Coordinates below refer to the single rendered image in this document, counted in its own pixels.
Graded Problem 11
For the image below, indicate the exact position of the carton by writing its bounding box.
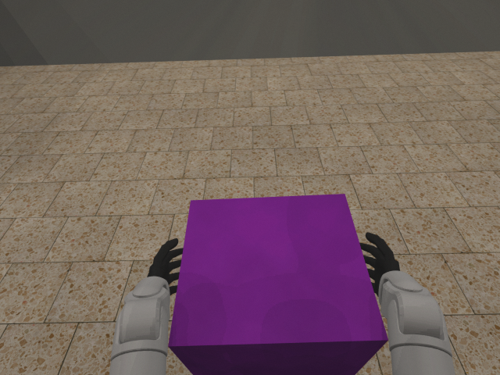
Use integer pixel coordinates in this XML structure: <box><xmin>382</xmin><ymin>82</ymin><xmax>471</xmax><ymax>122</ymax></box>
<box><xmin>168</xmin><ymin>194</ymin><xmax>388</xmax><ymax>375</ymax></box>

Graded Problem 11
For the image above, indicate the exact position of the robot left forearm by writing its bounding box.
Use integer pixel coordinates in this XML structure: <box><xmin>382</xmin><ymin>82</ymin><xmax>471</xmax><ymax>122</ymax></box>
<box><xmin>109</xmin><ymin>277</ymin><xmax>170</xmax><ymax>375</ymax></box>

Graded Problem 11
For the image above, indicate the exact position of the right robot hand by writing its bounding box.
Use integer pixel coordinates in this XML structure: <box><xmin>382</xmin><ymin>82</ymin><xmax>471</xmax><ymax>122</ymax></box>
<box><xmin>360</xmin><ymin>232</ymin><xmax>400</xmax><ymax>296</ymax></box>

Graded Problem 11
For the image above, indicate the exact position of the left robot hand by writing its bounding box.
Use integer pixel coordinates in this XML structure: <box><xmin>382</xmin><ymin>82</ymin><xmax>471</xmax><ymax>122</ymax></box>
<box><xmin>147</xmin><ymin>238</ymin><xmax>183</xmax><ymax>295</ymax></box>

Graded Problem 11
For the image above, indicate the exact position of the robot right forearm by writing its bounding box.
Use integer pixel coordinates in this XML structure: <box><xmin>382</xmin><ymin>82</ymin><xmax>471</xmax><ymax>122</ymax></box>
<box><xmin>378</xmin><ymin>270</ymin><xmax>455</xmax><ymax>375</ymax></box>

